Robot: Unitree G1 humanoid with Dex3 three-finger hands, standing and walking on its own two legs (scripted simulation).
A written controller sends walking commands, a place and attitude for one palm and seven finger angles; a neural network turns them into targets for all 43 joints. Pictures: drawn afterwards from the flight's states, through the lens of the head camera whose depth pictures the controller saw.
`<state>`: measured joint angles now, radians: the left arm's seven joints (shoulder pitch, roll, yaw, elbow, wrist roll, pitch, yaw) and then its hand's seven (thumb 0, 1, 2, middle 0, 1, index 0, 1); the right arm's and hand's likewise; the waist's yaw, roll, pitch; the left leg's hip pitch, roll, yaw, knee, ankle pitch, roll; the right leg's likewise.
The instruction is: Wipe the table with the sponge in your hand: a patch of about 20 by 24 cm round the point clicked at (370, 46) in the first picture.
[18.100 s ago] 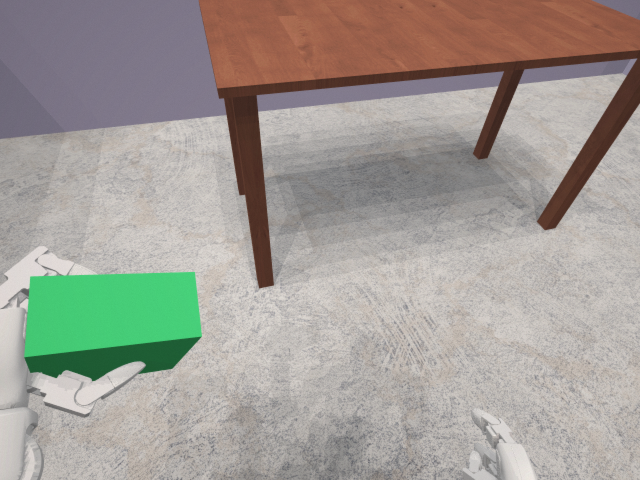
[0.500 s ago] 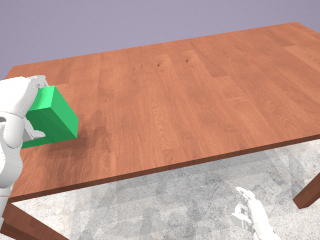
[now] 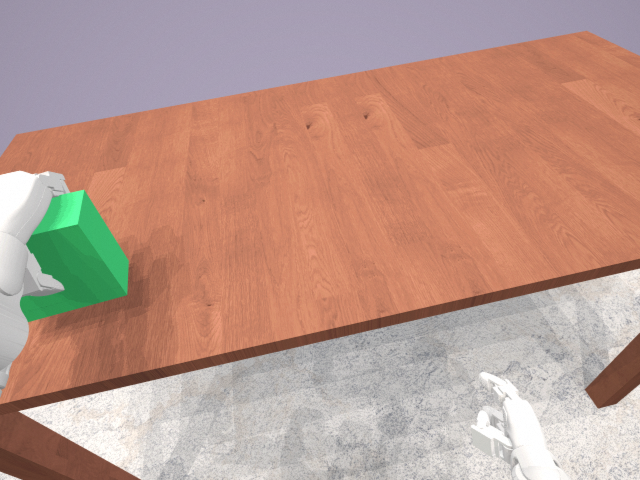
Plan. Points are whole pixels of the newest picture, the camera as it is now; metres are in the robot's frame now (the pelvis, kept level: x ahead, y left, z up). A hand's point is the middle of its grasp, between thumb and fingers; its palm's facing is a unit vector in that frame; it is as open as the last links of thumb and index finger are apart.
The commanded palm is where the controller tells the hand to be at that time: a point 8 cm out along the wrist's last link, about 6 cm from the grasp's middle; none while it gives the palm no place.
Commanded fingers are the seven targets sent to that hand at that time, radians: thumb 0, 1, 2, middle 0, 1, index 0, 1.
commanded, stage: move the sponge above the wiping area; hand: left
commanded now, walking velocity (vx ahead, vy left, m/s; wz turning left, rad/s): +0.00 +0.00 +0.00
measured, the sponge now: (56, 271) +0.27 +0.37 +0.15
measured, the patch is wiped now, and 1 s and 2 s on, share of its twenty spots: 0.00 0.00 0.00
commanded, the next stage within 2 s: lower the sponge onto the table in 1.42 s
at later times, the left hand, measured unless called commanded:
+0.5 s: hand (37, 263) +0.26 +0.36 +0.18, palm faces +0.01 -0.03 -1.00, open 10.2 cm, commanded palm +0.22 +0.34 +0.26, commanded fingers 0.00 0.10 1.30 -1.20 -1.60 -1.20 -1.60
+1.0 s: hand (65, 292) +0.24 +0.33 +0.15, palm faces -0.07 -0.04 -1.00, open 10.2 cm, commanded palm +0.22 +0.33 +0.26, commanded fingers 0.00 0.10 1.30 -1.20 -1.60 -1.20 -1.60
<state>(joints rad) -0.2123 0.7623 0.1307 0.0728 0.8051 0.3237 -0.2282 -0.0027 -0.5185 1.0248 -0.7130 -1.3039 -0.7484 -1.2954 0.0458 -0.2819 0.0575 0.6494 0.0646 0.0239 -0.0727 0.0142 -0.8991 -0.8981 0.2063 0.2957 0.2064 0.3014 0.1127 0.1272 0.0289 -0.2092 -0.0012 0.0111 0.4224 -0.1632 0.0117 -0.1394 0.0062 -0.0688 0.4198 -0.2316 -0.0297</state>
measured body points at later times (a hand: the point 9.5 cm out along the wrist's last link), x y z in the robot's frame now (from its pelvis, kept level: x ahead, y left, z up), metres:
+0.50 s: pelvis +0.00 +0.01 +0.00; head +0.00 -0.03 +0.45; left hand +0.26 +0.36 +0.23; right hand +0.24 -0.19 -0.09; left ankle +0.04 +0.11 -0.74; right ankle +0.00 -0.10 -0.74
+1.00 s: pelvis -0.01 +0.01 +0.00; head -0.01 -0.03 +0.45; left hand +0.24 +0.33 +0.20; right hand +0.24 -0.19 -0.08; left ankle +0.04 +0.11 -0.74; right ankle +0.00 -0.10 -0.74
